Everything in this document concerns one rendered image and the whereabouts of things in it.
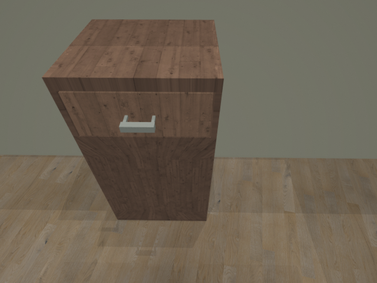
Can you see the drawer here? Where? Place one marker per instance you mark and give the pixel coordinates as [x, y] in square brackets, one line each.
[99, 113]

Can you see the handle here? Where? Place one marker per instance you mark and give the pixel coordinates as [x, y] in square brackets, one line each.
[137, 127]

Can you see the cabinet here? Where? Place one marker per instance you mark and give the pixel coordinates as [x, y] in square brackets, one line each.
[153, 178]

